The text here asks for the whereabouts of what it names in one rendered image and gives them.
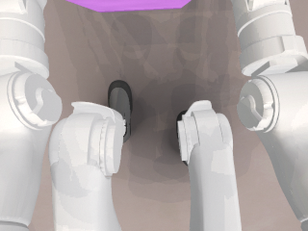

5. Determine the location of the robot foot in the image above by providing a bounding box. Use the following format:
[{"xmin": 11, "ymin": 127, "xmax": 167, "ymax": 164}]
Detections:
[
  {"xmin": 176, "ymin": 110, "xmax": 188, "ymax": 166},
  {"xmin": 108, "ymin": 80, "xmax": 133, "ymax": 143}
]

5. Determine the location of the carton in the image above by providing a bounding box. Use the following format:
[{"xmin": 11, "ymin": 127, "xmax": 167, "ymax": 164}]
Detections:
[{"xmin": 65, "ymin": 0, "xmax": 192, "ymax": 13}]

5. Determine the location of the right robot foot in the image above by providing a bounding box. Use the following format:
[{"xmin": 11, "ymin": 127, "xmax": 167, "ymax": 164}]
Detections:
[{"xmin": 176, "ymin": 110, "xmax": 188, "ymax": 166}]

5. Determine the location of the left robot foot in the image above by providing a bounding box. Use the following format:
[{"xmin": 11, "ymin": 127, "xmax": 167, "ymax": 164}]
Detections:
[{"xmin": 108, "ymin": 80, "xmax": 133, "ymax": 143}]

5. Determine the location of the right robot upper arm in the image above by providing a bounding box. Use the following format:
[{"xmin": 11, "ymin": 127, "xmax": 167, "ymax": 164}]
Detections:
[{"xmin": 236, "ymin": 71, "xmax": 308, "ymax": 231}]

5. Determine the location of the left robot upper arm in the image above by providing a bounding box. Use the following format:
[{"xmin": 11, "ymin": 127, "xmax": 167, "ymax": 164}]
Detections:
[{"xmin": 0, "ymin": 70, "xmax": 63, "ymax": 231}]

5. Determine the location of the robot right forearm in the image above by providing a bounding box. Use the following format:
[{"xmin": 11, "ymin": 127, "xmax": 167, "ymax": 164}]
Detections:
[{"xmin": 230, "ymin": 0, "xmax": 308, "ymax": 78}]

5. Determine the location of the robot left forearm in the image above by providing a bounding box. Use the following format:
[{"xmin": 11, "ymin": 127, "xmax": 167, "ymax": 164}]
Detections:
[{"xmin": 0, "ymin": 0, "xmax": 49, "ymax": 79}]

